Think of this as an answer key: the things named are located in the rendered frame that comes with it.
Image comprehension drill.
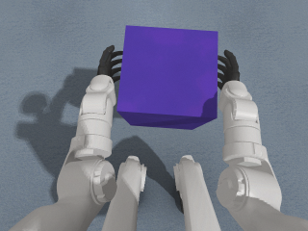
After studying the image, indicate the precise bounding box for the robot left forearm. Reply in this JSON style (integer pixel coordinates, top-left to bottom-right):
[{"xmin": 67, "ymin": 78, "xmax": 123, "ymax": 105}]
[{"xmin": 57, "ymin": 74, "xmax": 116, "ymax": 192}]

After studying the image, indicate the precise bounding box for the right robot upper arm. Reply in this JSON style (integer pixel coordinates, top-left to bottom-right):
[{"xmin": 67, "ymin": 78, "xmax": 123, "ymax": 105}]
[{"xmin": 216, "ymin": 166, "xmax": 308, "ymax": 231}]

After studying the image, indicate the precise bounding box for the robot right forearm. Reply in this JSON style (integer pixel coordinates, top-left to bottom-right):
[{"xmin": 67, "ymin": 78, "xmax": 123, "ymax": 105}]
[{"xmin": 218, "ymin": 80, "xmax": 277, "ymax": 181}]

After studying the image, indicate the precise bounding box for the left robot shin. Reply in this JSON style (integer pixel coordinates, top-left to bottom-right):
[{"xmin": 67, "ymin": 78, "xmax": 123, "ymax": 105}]
[{"xmin": 118, "ymin": 155, "xmax": 141, "ymax": 173}]

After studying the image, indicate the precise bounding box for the left robot upper arm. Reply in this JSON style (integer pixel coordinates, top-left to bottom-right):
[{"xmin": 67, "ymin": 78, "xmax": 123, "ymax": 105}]
[{"xmin": 8, "ymin": 159, "xmax": 117, "ymax": 231}]

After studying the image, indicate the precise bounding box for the right robot shin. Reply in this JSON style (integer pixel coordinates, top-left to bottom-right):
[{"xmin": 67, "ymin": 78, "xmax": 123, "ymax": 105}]
[{"xmin": 178, "ymin": 155, "xmax": 203, "ymax": 198}]

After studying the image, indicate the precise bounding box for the robot shin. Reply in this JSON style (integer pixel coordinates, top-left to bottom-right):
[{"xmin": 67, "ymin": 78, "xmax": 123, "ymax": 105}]
[
  {"xmin": 118, "ymin": 155, "xmax": 141, "ymax": 173},
  {"xmin": 178, "ymin": 155, "xmax": 203, "ymax": 198}
]

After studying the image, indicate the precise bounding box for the robot right hand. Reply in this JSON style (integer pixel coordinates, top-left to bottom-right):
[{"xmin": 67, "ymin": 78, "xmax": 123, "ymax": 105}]
[{"xmin": 218, "ymin": 49, "xmax": 241, "ymax": 90}]

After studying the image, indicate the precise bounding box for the robot left hand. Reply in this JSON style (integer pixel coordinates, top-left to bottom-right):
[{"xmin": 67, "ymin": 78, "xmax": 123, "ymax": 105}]
[{"xmin": 97, "ymin": 45, "xmax": 123, "ymax": 82}]

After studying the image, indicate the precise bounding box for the carton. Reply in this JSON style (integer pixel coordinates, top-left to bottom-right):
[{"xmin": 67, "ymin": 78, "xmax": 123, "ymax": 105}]
[{"xmin": 116, "ymin": 25, "xmax": 218, "ymax": 130}]

